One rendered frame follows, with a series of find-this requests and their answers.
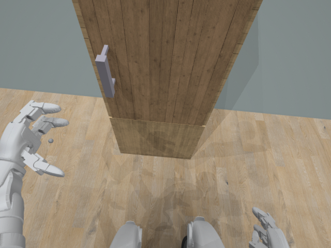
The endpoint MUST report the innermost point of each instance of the robot left forearm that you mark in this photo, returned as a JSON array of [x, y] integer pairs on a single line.
[[11, 205]]

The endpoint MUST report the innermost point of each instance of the robot left thigh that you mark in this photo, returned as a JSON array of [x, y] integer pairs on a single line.
[[128, 236]]

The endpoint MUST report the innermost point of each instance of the cupboard door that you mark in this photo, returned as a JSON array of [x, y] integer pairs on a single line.
[[168, 57]]

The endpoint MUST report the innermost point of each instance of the left robot hand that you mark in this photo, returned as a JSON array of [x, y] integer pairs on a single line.
[[17, 136]]

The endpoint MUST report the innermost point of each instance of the right robot hand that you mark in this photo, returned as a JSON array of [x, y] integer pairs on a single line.
[[272, 238]]

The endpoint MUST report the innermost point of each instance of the robot right thigh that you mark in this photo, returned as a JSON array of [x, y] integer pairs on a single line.
[[200, 234]]

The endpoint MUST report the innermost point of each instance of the robot thigh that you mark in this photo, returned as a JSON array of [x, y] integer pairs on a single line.
[[200, 234], [128, 236]]

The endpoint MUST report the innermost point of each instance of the handle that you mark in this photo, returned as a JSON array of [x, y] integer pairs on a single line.
[[104, 73]]

